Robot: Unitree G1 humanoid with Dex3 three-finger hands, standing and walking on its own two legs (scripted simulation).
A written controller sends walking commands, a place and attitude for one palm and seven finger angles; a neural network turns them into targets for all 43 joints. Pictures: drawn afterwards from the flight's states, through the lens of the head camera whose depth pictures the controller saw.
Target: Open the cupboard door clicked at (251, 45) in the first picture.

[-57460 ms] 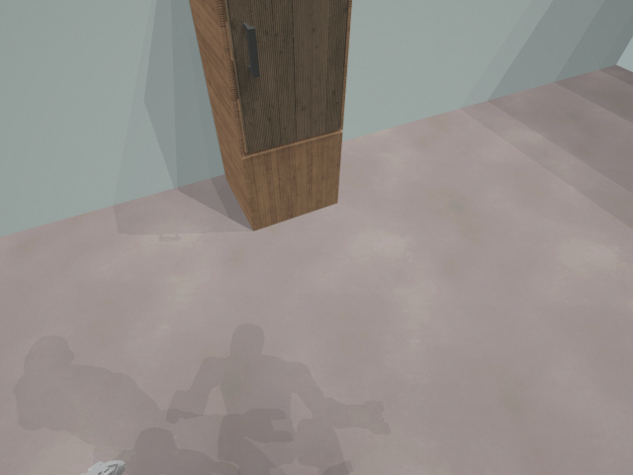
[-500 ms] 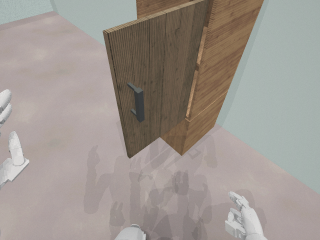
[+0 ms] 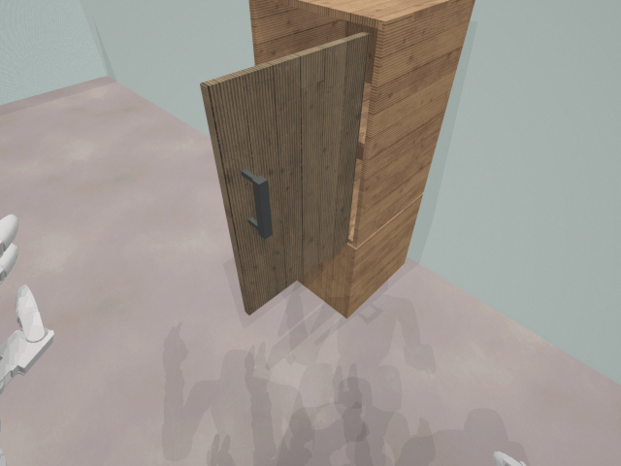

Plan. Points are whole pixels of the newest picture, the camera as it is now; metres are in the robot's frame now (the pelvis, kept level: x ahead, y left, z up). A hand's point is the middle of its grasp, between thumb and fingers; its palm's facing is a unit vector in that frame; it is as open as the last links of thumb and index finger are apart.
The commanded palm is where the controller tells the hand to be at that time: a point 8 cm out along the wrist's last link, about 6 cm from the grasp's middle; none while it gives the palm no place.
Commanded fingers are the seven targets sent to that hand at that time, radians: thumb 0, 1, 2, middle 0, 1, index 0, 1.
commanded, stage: stop stepping back and stand still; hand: left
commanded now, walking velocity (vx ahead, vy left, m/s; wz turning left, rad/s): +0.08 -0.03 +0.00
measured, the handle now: (256, 204) +0.57 +0.13 +0.02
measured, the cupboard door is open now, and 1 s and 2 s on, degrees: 88 88 88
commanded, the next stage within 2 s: let the arm hang, fingers relaxed in 0.20 s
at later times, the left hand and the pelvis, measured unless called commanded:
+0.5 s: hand out of the picture +0.16 +0.22 -0.11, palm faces +0.07 -0.95 -0.30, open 7.4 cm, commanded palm none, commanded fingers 0.00 0.90 0.90 -0.20 -0.30 -0.20 -0.30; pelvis +0.01 +0.01 -0.01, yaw +2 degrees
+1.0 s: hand out of the picture -0.04 +0.20 -0.16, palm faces +0.07 -0.97 -0.22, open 7.3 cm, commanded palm none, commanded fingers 0.00 0.90 0.90 -0.20 -0.30 -0.20 -0.30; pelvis +0.00 +0.02 +0.01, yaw +1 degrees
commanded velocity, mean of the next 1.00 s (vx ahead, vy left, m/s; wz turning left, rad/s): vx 0.00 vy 0.00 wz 0.00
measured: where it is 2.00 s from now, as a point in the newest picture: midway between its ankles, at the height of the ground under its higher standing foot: outside the picture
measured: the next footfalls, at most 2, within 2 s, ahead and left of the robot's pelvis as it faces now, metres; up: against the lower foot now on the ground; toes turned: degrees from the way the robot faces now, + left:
none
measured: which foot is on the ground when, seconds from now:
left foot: down 0.00-1.00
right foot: down 0.00-1.00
